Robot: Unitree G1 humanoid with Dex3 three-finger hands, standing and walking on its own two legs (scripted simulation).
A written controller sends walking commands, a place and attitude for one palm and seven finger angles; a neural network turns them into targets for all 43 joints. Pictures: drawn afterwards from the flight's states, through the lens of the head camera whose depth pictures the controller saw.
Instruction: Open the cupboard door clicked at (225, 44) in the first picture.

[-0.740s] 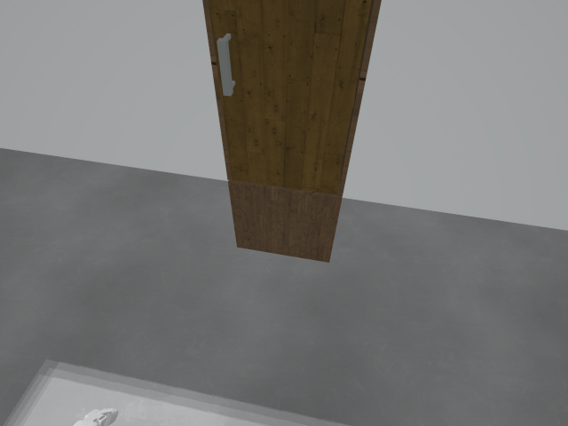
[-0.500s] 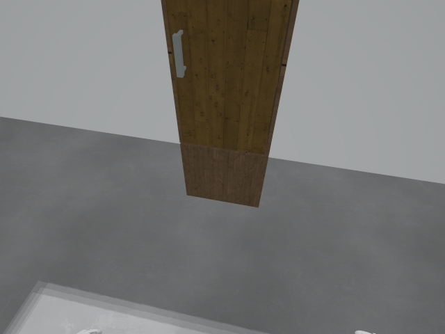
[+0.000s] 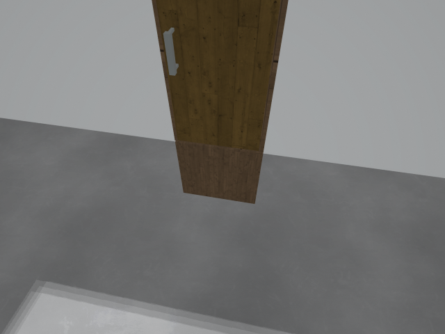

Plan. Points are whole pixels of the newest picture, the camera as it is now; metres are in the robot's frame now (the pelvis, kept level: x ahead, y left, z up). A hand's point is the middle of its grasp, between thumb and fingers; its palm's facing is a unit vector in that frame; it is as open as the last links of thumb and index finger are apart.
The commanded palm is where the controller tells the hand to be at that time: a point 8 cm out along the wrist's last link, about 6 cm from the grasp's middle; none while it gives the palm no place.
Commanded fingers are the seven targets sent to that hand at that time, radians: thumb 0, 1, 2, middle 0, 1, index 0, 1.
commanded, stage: stand and wait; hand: left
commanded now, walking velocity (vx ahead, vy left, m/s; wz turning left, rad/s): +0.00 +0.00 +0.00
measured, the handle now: (172, 51) +0.93 +0.22 +0.08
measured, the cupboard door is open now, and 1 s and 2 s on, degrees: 0 0 0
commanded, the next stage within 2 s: look at it before walking up in 0.08 s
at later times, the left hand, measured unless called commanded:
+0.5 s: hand out of the picture +0.08 +0.24 -0.15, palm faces -0.05 -0.94 -0.33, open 7.3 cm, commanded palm none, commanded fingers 0.00 0.90 0.90 -0.20 -0.30 -0.20 -0.30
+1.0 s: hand out of the picture +0.08 +0.24 -0.16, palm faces -0.06 -0.94 -0.33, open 7.3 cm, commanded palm none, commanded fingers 0.00 0.90 0.90 -0.20 -0.30 -0.20 -0.30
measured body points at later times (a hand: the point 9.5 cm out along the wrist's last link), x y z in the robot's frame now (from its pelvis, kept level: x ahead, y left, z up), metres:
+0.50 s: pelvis +0.00 +0.00 +0.00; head +0.00 -0.01 +0.45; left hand +0.08 +0.29 -0.13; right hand +0.07 -0.30 -0.13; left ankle +0.01 +0.12 -0.74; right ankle +0.01 -0.13 -0.74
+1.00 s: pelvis +0.00 +0.00 +0.00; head +0.01 -0.01 +0.45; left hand +0.08 +0.29 -0.13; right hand +0.07 -0.30 -0.13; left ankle +0.01 +0.12 -0.74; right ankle +0.01 -0.13 -0.74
